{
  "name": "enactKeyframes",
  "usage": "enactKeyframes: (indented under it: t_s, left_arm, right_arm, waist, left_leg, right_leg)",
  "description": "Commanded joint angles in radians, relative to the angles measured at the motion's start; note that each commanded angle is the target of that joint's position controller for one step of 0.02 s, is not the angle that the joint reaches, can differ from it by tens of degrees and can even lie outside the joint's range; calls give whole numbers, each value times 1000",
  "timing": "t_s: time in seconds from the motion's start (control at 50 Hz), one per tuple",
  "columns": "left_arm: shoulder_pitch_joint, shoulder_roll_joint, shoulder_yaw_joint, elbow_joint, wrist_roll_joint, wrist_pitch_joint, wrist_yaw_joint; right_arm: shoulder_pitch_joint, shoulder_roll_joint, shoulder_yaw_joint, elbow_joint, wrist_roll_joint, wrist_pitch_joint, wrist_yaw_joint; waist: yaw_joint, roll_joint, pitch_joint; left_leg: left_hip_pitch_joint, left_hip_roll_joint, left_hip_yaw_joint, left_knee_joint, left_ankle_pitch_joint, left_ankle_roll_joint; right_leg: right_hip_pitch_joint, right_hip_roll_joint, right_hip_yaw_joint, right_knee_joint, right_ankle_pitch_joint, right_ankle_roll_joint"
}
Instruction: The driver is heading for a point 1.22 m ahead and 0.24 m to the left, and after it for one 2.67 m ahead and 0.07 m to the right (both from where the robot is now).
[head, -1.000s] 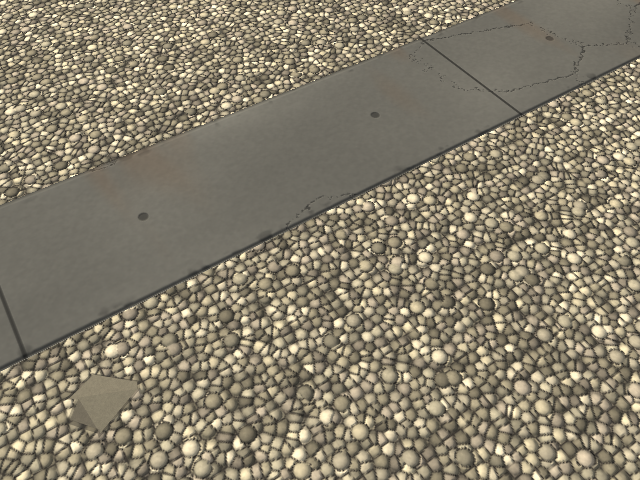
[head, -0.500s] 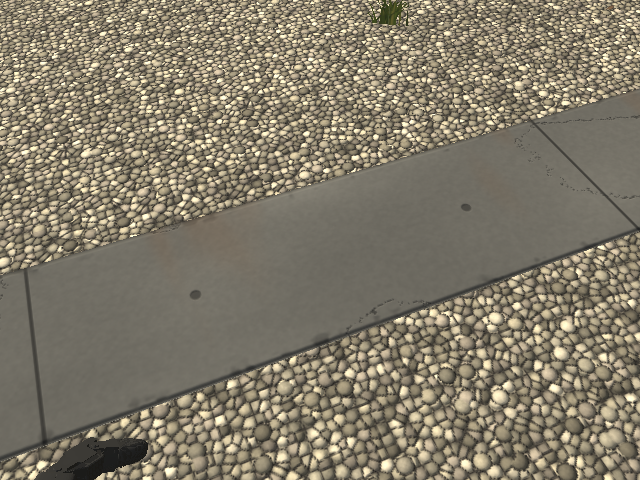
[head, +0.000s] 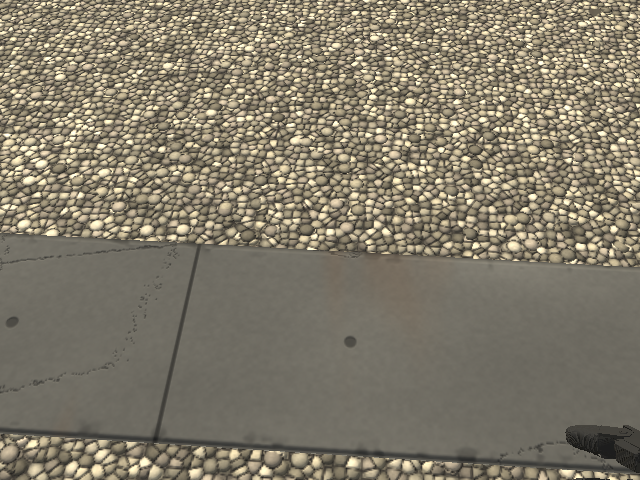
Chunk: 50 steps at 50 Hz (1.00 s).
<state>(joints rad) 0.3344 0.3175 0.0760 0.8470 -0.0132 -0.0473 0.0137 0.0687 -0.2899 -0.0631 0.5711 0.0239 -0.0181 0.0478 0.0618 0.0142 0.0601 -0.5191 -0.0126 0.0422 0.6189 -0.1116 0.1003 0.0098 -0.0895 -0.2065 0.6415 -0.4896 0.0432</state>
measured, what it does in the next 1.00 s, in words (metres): walks ahead, turning left: right foot, then left foot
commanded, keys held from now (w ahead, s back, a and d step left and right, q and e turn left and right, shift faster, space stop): w+q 0.60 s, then w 0.40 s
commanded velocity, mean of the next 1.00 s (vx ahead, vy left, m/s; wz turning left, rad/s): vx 0.50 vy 0.00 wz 0.47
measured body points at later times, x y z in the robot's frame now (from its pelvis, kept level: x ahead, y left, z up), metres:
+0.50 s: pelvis +0.29 -0.01 +0.01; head +0.31 -0.01 +0.46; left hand +0.44 +0.28 -0.06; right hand +0.41 -0.29 -0.10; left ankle +0.12 +0.07 -0.68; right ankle +0.41 -0.10 -0.71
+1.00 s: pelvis +0.52 +0.12 +0.01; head +0.55 +0.15 +0.46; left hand +0.38 +0.37 -0.12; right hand +0.83 +0.02 -0.05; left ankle +0.56 +0.25 -0.71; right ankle +0.43 -0.09 -0.67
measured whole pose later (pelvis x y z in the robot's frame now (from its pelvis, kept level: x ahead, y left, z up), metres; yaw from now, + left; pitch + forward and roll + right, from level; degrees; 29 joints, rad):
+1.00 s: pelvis +0.52 +0.12 +0.01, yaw +27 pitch +2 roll -1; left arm 0.37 0.31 0.05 0.91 -0.02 -0.06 -0.01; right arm 0.05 -0.27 -0.04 0.61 0.01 -0.05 0.03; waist 0.07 0.00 0.04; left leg -0.47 0.00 0.03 0.58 -0.15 0.06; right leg -0.11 -0.06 -0.04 0.78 -0.49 0.02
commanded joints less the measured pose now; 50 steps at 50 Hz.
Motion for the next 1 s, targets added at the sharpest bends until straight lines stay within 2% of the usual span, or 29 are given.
enactKeyframes:
  t_s: [0.02,0.04,0.06,0.08,0.1,0.12,0.18,0.28,0.32,0.38,0.42,0.44,0.46,0.48,0.5,0.52,0.54,0.56,0.6,0.64,0.68,0.78,0.86,0.9,0.92,0.94,0.96,0.98,1.0]
  left_arm:
    - [-13,78,-14,-149,15,-65,-16]
    - [-120,142,4,-178,-26,-85,-25]
    - [-149,128,-4,-189,-24,-97,-24]
    - [-152,123,-3,-176,2,-100,-16]
    - [-135,134,5,-170,18,-92,-14]
    - [-120,134,7,-166,23,-80,-16]
    - [-142,88,-4,-171,34,-55,-14]
    - [-339,37,-28,-217,24,-58,-27]
    - [-380,53,-23,-232,11,-64,-34]
    - [-377,91,-6,-238,6,-73,-40]
    - [-295,108,9,-220,5,-81,-38]
    - [-205,132,24,-202,13,-85,-31]
    - [-61,183,39,-191,29,-88,-23]
    - [28,261,58,-153,37,-73,-26]
    - [11,170,42,-163,11,-68,-33]
    - [-30,109,25,-173,10,-62,-28]
    - [-79,90,16,-177,20,-56,-25]
    - [-107,69,9,-169,24,-52,-23]
    - [-122,50,3,-155,27,-57,-18]
    - [-100,62,7,-129,19,-66,-22]
    - [-83,89,15,-105,17,-70,-25]
    - [-58,128,20,-64,-3,-55,-26]
    - [18,160,26,-14,-19,-35,-25]
    - [18,178,29,0,-25,-22,-21]
    - [4,183,29,4,-29,-17,-18]
    - [11,164,19,7,-25,-14,-15]
    - [7,116,-4,-18,3,-19,-11]
    - [113,-8,-45,-49,16,-38,-22]
    - [44,98,-19,-32,-9,-56,-27]
  right_arm:
    - [373,-277,-90,-13,3,-14,-22]
    - [345,-210,-71,2,-6,-29,-18]
    - [296,-185,-62,7,-5,-37,-19]
    - [224,-158,-52,-1,-7,-39,-21]
    - [178,-134,-43,-14,-18,-41,-23]
    - [157,-130,-39,-20,-24,-41,-27]
    - [171,-149,-44,4,-16,-46,-43]
    - [243,-176,-53,49,-4,-33,-64]
    - [279,-179,-55,70,1,-30,-64]
    - [296,-163,-53,85,5,-22,-67]
    - [279,-152,-51,84,2,-15,-68]
    - [279,-116,-39,79,-3,-15,-66]
    - [290,-54,-16,64,-17,-18,-62]
    - [424,-10,0,35,15,-27,-62]
    - [413,-116,-17,60,23,-27,-67]
    - [300,-170,-33,52,15,-21,-67]
    - [245,-166,-35,42,3,-16,-69]
    - [209,-152,-37,30,-7,-16,-66]
    - [218,-110,-35,27,5,-8,-55]
    - [202,-65,-22,19,2,-3,-52]
    - [167,-44,-12,9,-6,-5,-51]
    - [24,-24,8,-11,-11,-32,-23]
    - [-75,-42,8,-46,-3,-40,-8]
    - [-52,-70,-4,-45,-8,-41,-6]
    - [31,-94,-19,-22,-14,-41,-9]
    - [179,-139,-45,29,-17,-37,-17]
    - [357,-210,-69,65,-22,-29,-32]
    - [375,-302,-78,74,-22,-28,-35]
    - [378,-201,-55,70,-14,-33,-32]
  waist:
    - [-170,194,-476]
    - [-195,116,-340]
    - [-158,61,-229]
    - [-111,2,-164]
    - [-73,15,-136]
    - [-51,28,-125]
    - [-42,16,-90]
    - [-117,48,-49]
    - [-132,58,-46]
    - [-118,85,-51]
    - [-70,114,-69]
    - [-25,103,-127]
    - [30,-5,-263]
    - [-25,-338,-380]
    - [-3,-252,-318]
    - [24,-160,-194]
    - [10,-98,-129]
    - [-5,-91,-76]
    - [-35,-134,-53]
    - [-38,-119,-41]
    - [-38,-93,-34]
    - [-2,-75,-11]
    - [15,-89,13]
    - [-22,-107,-9]
    - [-81,-107,-64]
    - [-151,-91,-155]
    - [-223,4,-287]
    - [-140,269,-413]
    - [-188,158,-413]
  left_leg:
    - [964,358,-913,-289,-286,346]
    - [885,324,-775,-322,-264,282]
    - [737,281,-647,-326,-191,244]
    - [590,240,-554,-330,-72,214]
    - [488,211,-490,-346,46,204]
    - [424,197,-466,-367,101,205]
    - [300,165,-374,-390,215,209]
    - [217,88,-305,-376,63,130]
    - [242,106,-351,-353,7,119]
    - [337,139,-443,-263,-32,99]
    - [352,129,-472,-187,0,76]
    - [324,83,-441,-78,32,45]
    - [212,20,-358,197,-95,6]
    - [-139,-107,-221,520,-489,-64]
    - [-265,-22,-240,656,-462,-81]
    - [-292,11,-222,687,-367,-89]
    - [-260,43,-191,671,-297,-94]
    - [-240,69,-189,627,-250,-96]
    - [-171,104,-168,571,-208,-94]
    - [-166,106,-155,505,-193,-97]
    - [-186,105,-158,405,-143,-103]
    - [-105,95,-80,95,82,-97]
    - [-69,73,-49,-27,49,-68]
    - [13,43,-24,-75,-13,-36]
    - [154,13,4,-119,5,-13]
    - [377,-12,20,-137,31,14]
    - [680,150,-173,-100,55,71]
    - [946,393,-667,-213,-129,241]
    - [911,390,-745,-293,-244,234]
  right_leg:
    - [-767,125,280,768,-123,-20]
    - [-856,67,313,760,-20,-37]
    - [-838,26,301,672,70,-50]
    - [-773,-6,299,582,122,-45]
    - [-699,-25,305,525,155,-38]
    - [-653,-28,303,495,171,-28]
    - [-619,-13,269,358,237,17]
    - [-513,63,254,-10,568,34]
    - [-483,79,271,-71,589,27]
    - [-461,84,303,-136,498,-2]
    - [-354,90,283,-176,427,-38]
    - [-203,63,289,-196,420,-72]
    - [45,-103,445,-182,370,-135]
    - [340,-324,919,-283,126,-304]
    - [308,-336,1016,-338,-106,-296]
    - [195,-288,850,-351,-76,-249]
    - [81,-244,714,-361,63,-221]
    - [-5,-206,619,-380,180,-215]
    - [-92,-161,484,-428,291,-203]
    - [-122,-159,422,-463,365,-229]
    - [-111,-170,378,-487,441,-253]
    - [-104,-133,232,-502,533,-230]
    - [-17,-179,228,-478,577,-213]
    - [26,-190,212,-406,752,-193]
    - [15,-169,176,-300,908,-172]
    - [-50,-125,133,-124,975,-143]
    - [-265,-78,107,173,705,-101]
    - [-634,102,150,519,-33,-43]
    - [-739,70,289,636,-93,-52]
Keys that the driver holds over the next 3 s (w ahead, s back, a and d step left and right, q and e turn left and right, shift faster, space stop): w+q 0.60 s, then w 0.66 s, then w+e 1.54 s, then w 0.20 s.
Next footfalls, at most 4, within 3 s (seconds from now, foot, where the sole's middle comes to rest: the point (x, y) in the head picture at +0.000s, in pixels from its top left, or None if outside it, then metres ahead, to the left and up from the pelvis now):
0.46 right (394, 474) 0.45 -0.09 -0.75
0.96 left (224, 395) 0.59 0.27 -0.75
1.48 right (277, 253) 0.97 0.19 -0.75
1.96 left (184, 187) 1.17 0.47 -0.75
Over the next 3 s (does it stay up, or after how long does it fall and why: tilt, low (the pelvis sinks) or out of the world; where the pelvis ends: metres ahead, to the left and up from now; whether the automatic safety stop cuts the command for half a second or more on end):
stays up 1.60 0.26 0.01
